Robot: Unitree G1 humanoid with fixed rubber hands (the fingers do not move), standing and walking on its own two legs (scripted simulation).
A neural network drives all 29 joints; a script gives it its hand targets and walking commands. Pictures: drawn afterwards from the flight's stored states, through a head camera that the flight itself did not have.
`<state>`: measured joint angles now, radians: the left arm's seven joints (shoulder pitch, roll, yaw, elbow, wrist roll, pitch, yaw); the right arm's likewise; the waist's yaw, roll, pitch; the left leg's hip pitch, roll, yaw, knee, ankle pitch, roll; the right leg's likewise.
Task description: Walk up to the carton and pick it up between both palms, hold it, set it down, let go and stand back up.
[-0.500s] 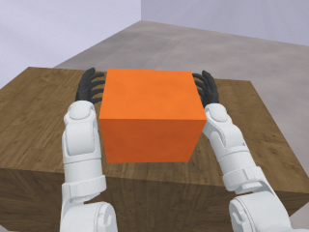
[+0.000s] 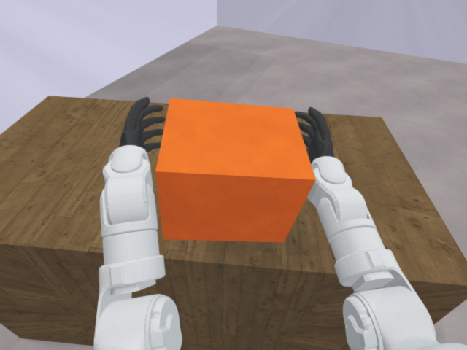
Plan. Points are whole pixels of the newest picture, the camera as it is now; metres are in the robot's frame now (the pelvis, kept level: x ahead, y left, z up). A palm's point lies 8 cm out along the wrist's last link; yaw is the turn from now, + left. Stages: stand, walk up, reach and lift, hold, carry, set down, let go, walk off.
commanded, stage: set down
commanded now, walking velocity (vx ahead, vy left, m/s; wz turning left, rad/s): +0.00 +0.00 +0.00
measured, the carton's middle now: (229, 173) +0.36 +0.00 +0.16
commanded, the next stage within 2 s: none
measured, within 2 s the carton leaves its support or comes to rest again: neither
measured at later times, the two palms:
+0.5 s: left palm (142, 163) +0.40 +0.15 +0.15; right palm (306, 170) +0.38 -0.15 +0.13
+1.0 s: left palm (144, 169) +0.40 +0.15 +0.14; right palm (305, 176) +0.38 -0.15 +0.12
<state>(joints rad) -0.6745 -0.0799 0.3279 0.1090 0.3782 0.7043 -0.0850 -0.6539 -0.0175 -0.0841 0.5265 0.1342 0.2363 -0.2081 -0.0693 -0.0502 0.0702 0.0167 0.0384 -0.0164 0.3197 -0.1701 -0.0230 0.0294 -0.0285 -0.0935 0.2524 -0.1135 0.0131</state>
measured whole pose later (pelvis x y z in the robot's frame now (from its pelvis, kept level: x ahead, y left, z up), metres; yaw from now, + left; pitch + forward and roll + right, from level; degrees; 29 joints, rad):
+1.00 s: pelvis +0.02 +0.01 +0.00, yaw +1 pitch -7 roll -1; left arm -0.61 -0.08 0.29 0.37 0.35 0.37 -0.07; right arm -0.55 0.03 -0.18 0.69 -0.02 -0.08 -0.20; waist -0.04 -0.07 0.10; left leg -0.01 0.03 -0.03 0.32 -0.20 -0.02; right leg 0.03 -0.04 -0.11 0.22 -0.12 0.03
